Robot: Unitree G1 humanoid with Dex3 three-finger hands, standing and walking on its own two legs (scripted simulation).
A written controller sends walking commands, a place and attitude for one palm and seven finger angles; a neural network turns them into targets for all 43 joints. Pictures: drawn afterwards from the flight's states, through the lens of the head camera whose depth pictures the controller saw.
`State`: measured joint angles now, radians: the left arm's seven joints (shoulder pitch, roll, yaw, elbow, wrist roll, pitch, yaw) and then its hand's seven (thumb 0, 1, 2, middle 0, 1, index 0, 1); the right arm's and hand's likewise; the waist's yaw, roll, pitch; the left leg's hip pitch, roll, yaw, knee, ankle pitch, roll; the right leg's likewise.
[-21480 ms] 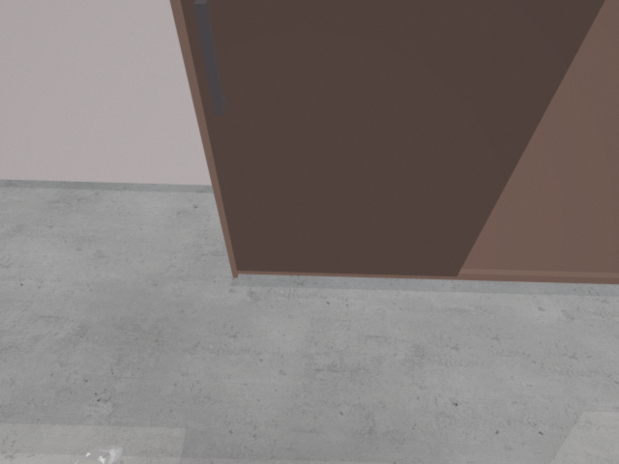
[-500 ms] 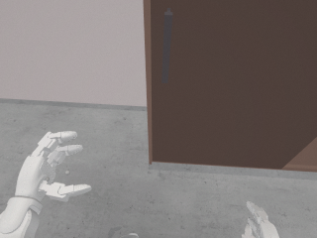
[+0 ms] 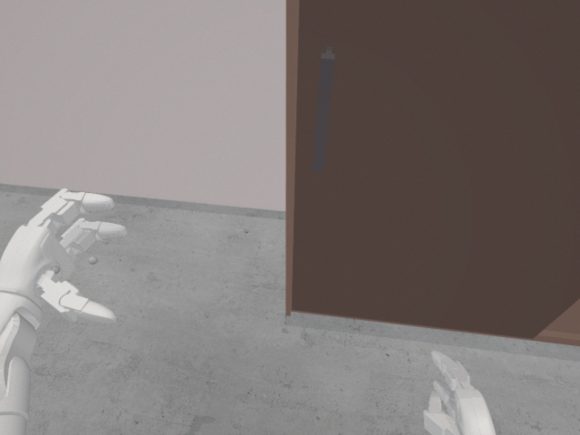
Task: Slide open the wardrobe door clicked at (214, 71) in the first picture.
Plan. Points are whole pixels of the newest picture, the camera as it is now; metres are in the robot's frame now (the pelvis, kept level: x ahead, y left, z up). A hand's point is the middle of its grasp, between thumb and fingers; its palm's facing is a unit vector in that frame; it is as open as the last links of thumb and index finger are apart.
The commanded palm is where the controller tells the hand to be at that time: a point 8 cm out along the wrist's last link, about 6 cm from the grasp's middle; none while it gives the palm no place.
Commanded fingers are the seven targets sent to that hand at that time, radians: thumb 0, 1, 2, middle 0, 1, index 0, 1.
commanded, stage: raise the hand with hooked fingers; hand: left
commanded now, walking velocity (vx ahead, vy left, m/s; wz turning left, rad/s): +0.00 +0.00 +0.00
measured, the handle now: (323, 114) +0.66 +0.01 +0.12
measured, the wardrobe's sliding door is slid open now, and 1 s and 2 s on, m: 0.00 0.00 0.00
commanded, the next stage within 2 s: move the hooked fingers beside the handle in 0.54 s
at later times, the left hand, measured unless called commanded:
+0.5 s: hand (102, 250) +0.28 +0.26 +0.14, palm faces +0.03 -1.00 -0.05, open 13.9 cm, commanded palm +0.25 +0.31 +0.15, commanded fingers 0.00 -0.50 0.30 -0.30 -1.20 -0.30 -1.20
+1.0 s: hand (166, 210) +0.35 +0.21 +0.14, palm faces -0.04 -1.00 -0.01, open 13.9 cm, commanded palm +0.33 +0.26 +0.14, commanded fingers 0.00 -0.50 0.30 -0.30 -1.20 -0.30 -1.20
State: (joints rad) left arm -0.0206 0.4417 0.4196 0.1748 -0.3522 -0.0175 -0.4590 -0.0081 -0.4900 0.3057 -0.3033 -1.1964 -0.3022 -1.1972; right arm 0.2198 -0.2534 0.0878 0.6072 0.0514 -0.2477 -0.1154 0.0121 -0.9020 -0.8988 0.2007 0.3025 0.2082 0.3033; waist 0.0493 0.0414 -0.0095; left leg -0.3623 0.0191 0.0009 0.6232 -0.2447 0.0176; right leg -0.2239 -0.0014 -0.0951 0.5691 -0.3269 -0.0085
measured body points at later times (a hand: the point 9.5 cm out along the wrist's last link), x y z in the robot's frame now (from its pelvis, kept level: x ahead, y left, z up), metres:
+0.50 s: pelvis +0.00 -0.01 +0.00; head -0.01 -0.02 +0.45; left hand +0.27 +0.32 +0.15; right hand +0.17 -0.25 -0.06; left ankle +0.05 +0.11 -0.73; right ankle -0.01 -0.11 -0.73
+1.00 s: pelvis -0.01 -0.01 +0.00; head +0.00 -0.01 +0.45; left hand +0.35 +0.27 +0.15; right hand +0.16 -0.25 -0.08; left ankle +0.05 +0.11 -0.73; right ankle -0.01 -0.11 -0.73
